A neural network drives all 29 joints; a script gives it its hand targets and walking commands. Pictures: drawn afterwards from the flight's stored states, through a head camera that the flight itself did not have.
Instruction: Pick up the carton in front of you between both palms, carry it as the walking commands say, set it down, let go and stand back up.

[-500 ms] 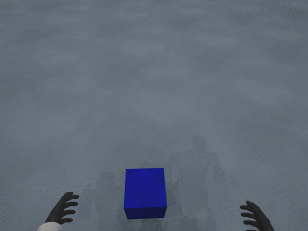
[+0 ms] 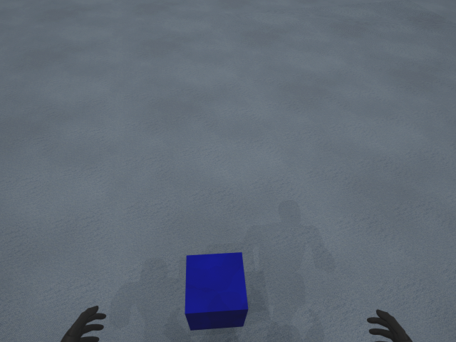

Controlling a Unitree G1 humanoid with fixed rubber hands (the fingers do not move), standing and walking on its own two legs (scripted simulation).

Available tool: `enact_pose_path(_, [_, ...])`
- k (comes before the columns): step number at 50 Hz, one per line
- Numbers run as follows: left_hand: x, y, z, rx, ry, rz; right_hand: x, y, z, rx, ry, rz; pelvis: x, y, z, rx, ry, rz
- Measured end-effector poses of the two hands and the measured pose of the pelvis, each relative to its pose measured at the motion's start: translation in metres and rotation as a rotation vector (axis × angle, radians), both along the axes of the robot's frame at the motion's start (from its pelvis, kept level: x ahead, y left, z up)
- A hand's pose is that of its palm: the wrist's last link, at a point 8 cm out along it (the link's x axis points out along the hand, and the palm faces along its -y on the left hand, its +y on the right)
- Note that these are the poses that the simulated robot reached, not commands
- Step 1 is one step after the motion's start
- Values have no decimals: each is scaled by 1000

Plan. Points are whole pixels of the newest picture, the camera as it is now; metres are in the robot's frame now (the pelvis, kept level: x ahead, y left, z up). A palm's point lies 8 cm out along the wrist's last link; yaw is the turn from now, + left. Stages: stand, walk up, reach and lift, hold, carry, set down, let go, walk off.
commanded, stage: stand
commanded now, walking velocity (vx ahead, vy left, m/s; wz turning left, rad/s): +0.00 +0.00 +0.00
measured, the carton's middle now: (215, 292) +0.40 +0.05 -0.65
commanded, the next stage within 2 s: none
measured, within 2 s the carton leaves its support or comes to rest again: neither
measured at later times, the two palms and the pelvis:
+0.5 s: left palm out of the picture +0.08 +0.30 -0.10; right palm out of the picture +0.09 -0.31 -0.09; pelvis -0.02 +0.00 +0.01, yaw +0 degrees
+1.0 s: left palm out of the picture +0.06 +0.30 -0.10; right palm out of the picture +0.07 -0.31 -0.09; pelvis -0.03 +0.00 +0.01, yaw +1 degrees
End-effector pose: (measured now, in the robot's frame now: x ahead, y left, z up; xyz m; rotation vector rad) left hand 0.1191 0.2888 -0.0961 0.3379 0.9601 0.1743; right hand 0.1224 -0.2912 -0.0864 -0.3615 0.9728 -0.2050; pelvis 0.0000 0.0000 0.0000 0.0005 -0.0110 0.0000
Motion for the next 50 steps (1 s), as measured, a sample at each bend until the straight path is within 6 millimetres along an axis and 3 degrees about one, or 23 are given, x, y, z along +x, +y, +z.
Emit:
enact_pose_path(30, [-47, 11, -3, 18, 101, 33, -42, -16, -3, -11, 94, -26, -21, -2, 6, -2, -26, 6])
enact_pose_path(50, [-59, 15, -5, 21, 138, 54, -51, -20, -5, -17, 127, -27, -26, -3, 8, -4, -30, 12])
